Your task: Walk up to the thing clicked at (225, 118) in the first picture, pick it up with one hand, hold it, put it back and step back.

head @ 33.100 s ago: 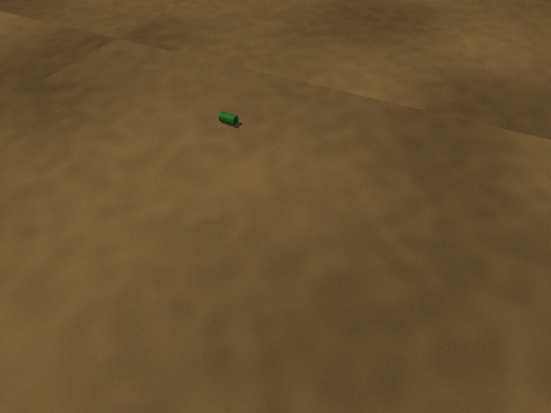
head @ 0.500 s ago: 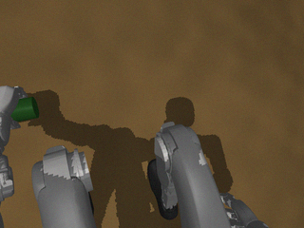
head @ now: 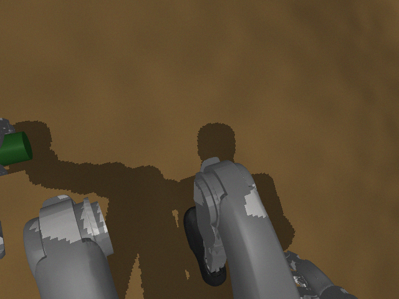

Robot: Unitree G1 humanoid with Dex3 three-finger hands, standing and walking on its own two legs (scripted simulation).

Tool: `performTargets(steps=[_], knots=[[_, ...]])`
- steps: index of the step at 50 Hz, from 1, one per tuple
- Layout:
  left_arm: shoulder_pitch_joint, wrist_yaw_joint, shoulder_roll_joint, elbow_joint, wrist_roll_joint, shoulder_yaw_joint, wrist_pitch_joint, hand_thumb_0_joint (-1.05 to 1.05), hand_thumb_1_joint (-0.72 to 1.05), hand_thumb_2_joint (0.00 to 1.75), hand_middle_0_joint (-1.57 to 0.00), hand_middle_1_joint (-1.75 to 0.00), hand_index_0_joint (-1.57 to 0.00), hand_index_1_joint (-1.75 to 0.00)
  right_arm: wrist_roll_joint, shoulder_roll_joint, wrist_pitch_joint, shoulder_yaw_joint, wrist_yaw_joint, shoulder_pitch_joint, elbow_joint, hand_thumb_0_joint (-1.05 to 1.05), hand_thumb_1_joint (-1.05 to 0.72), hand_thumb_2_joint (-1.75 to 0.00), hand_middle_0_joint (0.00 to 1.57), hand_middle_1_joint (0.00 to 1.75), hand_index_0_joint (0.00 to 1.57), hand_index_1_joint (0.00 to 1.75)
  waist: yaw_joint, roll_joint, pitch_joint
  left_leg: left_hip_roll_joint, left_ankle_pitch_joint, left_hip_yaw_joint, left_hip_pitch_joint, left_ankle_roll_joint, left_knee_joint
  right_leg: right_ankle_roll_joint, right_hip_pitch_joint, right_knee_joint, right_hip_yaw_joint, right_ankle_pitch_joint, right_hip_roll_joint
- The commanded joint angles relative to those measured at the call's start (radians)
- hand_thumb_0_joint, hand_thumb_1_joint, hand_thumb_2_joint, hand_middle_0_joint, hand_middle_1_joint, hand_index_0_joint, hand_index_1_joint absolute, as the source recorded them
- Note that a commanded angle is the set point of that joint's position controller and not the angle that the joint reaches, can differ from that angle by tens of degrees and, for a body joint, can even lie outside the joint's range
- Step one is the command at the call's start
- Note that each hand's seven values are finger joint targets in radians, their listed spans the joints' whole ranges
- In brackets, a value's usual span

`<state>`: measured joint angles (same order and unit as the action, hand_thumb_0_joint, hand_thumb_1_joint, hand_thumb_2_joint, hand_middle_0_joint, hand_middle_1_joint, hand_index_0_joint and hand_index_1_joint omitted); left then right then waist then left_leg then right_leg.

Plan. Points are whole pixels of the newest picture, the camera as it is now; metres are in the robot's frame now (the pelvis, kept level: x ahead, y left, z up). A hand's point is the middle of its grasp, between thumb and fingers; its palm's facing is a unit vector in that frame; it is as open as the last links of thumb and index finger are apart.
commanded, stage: rest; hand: left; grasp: from above
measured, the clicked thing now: out of the picture +0.42 +0.31 -0.26
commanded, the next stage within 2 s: open in 0.38 s
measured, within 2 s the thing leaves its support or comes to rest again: neither
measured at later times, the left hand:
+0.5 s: hand out of the picture +0.41 +0.31 -0.24, palm faces -0.47 -0.12 -0.88, open 8.8 cm
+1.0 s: hand out of the picture +0.41 +0.31 -0.24, palm faces -0.45 -0.12 -0.89, open 11.4 cm
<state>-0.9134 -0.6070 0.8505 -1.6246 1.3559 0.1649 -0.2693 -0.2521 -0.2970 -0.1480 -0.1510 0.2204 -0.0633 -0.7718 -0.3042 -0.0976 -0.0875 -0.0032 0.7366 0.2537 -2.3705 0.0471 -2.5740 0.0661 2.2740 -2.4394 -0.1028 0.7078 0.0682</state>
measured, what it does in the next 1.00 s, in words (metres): stands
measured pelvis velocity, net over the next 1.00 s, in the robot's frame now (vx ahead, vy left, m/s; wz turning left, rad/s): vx -0.01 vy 0.01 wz -0.04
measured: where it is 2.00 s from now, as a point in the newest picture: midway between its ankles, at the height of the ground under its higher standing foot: (159, 281)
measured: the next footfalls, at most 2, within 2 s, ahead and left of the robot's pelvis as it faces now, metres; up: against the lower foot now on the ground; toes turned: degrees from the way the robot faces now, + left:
none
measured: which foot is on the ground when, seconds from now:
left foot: down 0.00-1.00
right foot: down 0.00-1.00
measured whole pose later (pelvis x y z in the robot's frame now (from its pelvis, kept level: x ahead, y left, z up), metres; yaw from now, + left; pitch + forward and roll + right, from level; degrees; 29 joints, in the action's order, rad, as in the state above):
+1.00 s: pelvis -0.01 +0.01 +0.00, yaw -2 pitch +27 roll -14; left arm -0.97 -0.68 0.93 -1.74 1.33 0.12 -0.25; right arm -0.28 -0.33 -0.26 -0.23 0.29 -0.05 -0.75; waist -0.34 -0.13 -0.13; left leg -0.01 0.73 0.29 -2.35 0.03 -2.58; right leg 0.07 2.23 -2.40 -0.13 0.68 0.08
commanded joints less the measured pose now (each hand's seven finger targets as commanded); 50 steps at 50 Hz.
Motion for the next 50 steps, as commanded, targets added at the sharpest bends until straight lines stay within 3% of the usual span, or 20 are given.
performTargets(steps=[1,2,3,6,10,11,12,13,16,23,26,27,30,33,37,40,42,47,50], knots=[[-0.272,-0.06,0.277,0.144,-0.019,0.033,-0.018,0.0,0.93,0.48,-1.24,-0.35,-1.25,-0.33,-0.007,-0.315,-0.015,0.079,-0.003,-0.194,-0.006,0.0,-0.9,-0.9,0.2,0.3,0.2,0.3,-0.022,0.469,0.688,-0.017,-0.295,-0.152,0.549,-0.048,0.248,-0.087,-0.347,0.2,-0.149,-0.326,0.025],[-0.262,-0.061,0.295,0.135,-0.015,0.038,-0.017,0.0,0.92,0.47,-1.23,-0.36,-1.25,-0.34,-0.006,-0.309,-0.015,0.073,-0.001,-0.192,-0.003,0.0,-0.9,-0.9,0.2,0.3,0.2,0.3,-0.012,0.469,0.699,-0.019,-0.297,-0.152,0.547,-0.05,0.247,-0.086,-0.368,0.199,-0.143,-0.338,0.026],[-0.274,-0.061,0.279,0.107,-0.016,0.029,-0.018,0.0,0.93,0.47,-1.24,-0.34,-1.25,-0.33,-0.01,-0.318,-0.019,0.075,0.002,-0.19,0.001,0.0,-0.9,-0.9,0.2,0.3,0.2,0.3,-0.031,0.443,0.665,-0.018,-0.287,-0.153,0.523,-0.051,0.23,-0.088,-0.346,0.2,-0.148,-0.326,0.023],[-0.255,-0.072,0.268,0.086,-0.021,0.029,-0.02,0.0,0.89,0.5,-1.22,-0.36,-1.23,-0.35,-0.011,-0.305,-0.022,0.068,0.006,-0.195,-0.012,0.0,-0.9,-0.9,0.2,0.3,0.2,0.3,-0.023,0.451,0.682,-0.023,-0.277,-0.145,0.53,-0.053,0.251,-0.082,-0.368,0.208,-0.143,-0.329,0.031],[-0.298,-0.072,0.247,0.038,-0.011,-0.038,-0.019,0.0,0.88,0.45,-1.2,-0.35,-1.22,-0.34,-0.019,-0.311,-0.043,0.05,0.019,-0.167,0.004,0.0,-0.9,-0.9,0.2,0.3,0.2,0.3,-0.05,0.471,0.614,-0.022,-0.208,-0.139,0.511,-0.051,0.257,-0.085,-0.317,0.205,-0.154,-0.263,0.032],[-0.281,-0.081,0.257,0.038,-0.021,-0.021,-0.019,0.0,0.87,0.45,-1.21,-0.33,-1.22,-0.32,-0.017,-0.316,-0.042,0.049,0.016,-0.162,-0.001,0.0,-0.9,-0.9,0.2,0.3,0.2,0.3,-0.037,0.452,0.615,-0.022,-0.2,-0.136,0.498,-0.053,0.267,-0.084,-0.326,0.22,-0.156,-0.255,0.035],[-0.288,-0.084,0.279,0.048,-0.015,-0.014,-0.018,0.0,0.87,0.45,-1.2,-0.34,-1.21,-0.32,-0.014,-0.321,-0.045,0.051,0.015,-0.173,0.001,0.0,-0.9,-0.9,0.2,0.3,0.2,0.3,-0.043,0.458,0.621,-0.022,-0.207,-0.137,0.513,-0.053,0.261,-0.084,-0.326,0.214,-0.157,-0.264,0.034],[-0.287,-0.087,0.267,0.034,-0.022,-0.029,-0.018,0.0,0.86,0.45,-1.19,-0.35,-1.21,-0.33,-0.013,-0.319,-0.049,0.046,0.016,-0.16,-0.003,0.0,-0.9,-0.9,0.2,0.3,0.2,0.3,-0.035,0.461,0.611,-0.025,-0.193,-0.136,0.491,-0.054,0.26,-0.085,-0.327,0.221,-0.149,-0.249,0.036],[-0.271,-0.097,0.249,0.015,-0.021,-0.037,-0.015,0.0,0.84,0.44,-1.17,-0.35,-1.18,-0.33,-0.022,-0.323,-0.056,0.038,0.022,-0.177,-0.006,0.0,-0.9,-0.9,0.2,0.3,0.2,0.3,-0.049,0.435,0.616,-0.023,-0.225,-0.131,0.501,-0.054,0.264,-0.08,-0.344,0.22,-0.16,-0.277,0.035],[-0.303,-0.108,0.261,-0.018,-0.026,-0.064,-0.015,0.0,0.8,0.45,-1.15,-0.35,-1.16,-0.34,-0.022,-0.332,-0.082,0.021,0.032,-0.151,0.003,0.0,-0.91,-0.9,0.2,0.3,0.2,0.3,-0.063,0.44,0.576,-0.028,-0.203,-0.122,0.491,-0.053,0.256,-0.08,-0.337,0.221,-0.161,-0.265,0.04],[-0.294,-0.115,0.274,-0.017,-0.025,-0.064,-0.014,0.0,0.61,0.46,-0.97,-0.4,-0.98,-0.39,-0.025,-0.341,-0.09,0.02,0.035,-0.15,0.01,0.0,-0.89,-0.9,0.2,0.3,0.2,0.3,-0.061,0.43,0.571,-0.029,-0.198,-0.12,0.489,-0.053,0.258,-0.08,-0.337,0.225,-0.165,-0.258,0.039],[-0.299,-0.111,0.247,-0.025,-0.027,-0.084,-0.012,0.0,0.53,0.45,-0.89,-0.41,-0.9,-0.39,-0.025,-0.336,-0.093,0.017,0.039,-0.155,0.0,0.0,-0.9,-0.9,0.2,0.3,0.2,0.3,-0.068,0.44,0.567,-0.029,-0.194,-0.121,0.488,-0.053,0.258,-0.081,-0.334,0.225,-0.163,-0.254,0.039],[-0.29,-0.12,0.26,-0.022,-0.03,-0.073,-0.013,0.0,0.29,0.41,-0.7,-0.41,-0.72,-0.39,-0.024,-0.343,-0.093,0.015,0.039,-0.156,-0.002,0.0,-0.89,-0.9,0.2,0.3,0.2,0.3,-0.065,0.439,0.577,-0.031,-0.207,-0.109,0.506,-0.048,0.273,-0.08,-0.336,0.225,-0.171,-0.263,0.038],[-0.304,-0.125,0.266,-0.021,-0.031,-0.07,-0.014,0.0,0.11,0.47,-0.61,-0.48,-0.62,-0.46,-0.03,-0.351,-0.098,0.012,0.047,-0.163,0.006,0.0,-0.89,-0.9,0.2,0.3,0.2,0.3,-0.075,0.441,0.579,-0.034,-0.214,-0.104,0.513,-0.049,0.271,-0.078,-0.349,0.225,-0.175,-0.276,0.039],[-0.305,-0.131,0.261,-0.012,-0.041,-0.076,-0.006,0.0,0.0,0.55,-0.53,-0.55,-0.54,-0.54,-0.031,-0.35,-0.107,0.011,0.05,-0.153,-0.008,0.0,-0.9,-0.9,0.2,0.3,0.2,0.3,-0.067,0.458,0.573,-0.032,-0.202,-0.104,0.512,-0.046,0.284,-0.08,-0.342,0.235,-0.17,-0.261,0.04],[-0.302,-0.131,0.297,-0.011,-0.03,-0.061,0.004,0.0,-0.07,0.62,-0.48,-0.59,-0.48,-0.59,-0.027,-0.358,-0.111,0.011,0.053,-0.135,0.013,0.0,-0.9,-0.9,0.2,0.3,0.2,0.3,-0.061,0.47,0.589,-0.036,-0.214,-0.099,0.526,-0.044,0.279,-0.082,-0.345,0.221,-0.171,-0.275,0.04],[-0.293,-0.126,0.266,-0.033,-0.034,-0.078,0.013,0.0,-0.1,0.64,-0.45,-0.61,-0.45,-0.61,-0.025,-0.349,-0.111,0.011,0.056,-0.138,-0.002,0.0,-0.9,-0.9,0.2,0.3,0.2,0.3,-0.063,0.494,0.575,-0.033,-0.222,-0.102,0.525,-0.04,0.281,-0.084,-0.333,0.213,-0.172,-0.28,0.036],[-0.277,-0.114,0.313,-0.018,-0.044,-0.026,0.022,0.0,-0.2,0.72,-0.37,-0.69,-0.36,-0.69,-0.03,-0.362,-0.115,0.012,0.063,-0.156,0.015,0.0,-0.9,-0.9,0.2,0.3,0.2,0.3,-0.065,0.495,0.589,-0.036,-0.259,-0.103,0.541,-0.042,0.276,-0.082,-0.361,0.216,-0.171,-0.314,0.039],[-0.269,-0.097,0.304,-0.025,-0.049,-0.028,0.023,0.0,-0.26,0.77,-0.31,-0.73,-0.31,-0.74,-0.028,-0.362,-0.116,0.011,0.064,-0.158,0.019,0.0,-0.89,-0.9,0.2,0.3,0.2,0.3,-0.068,0.481,0.574,-0.033,-0.246,-0.103,0.518,-0.044,0.277,-0.082,-0.364,0.223,-0.172,-0.299,0.038]])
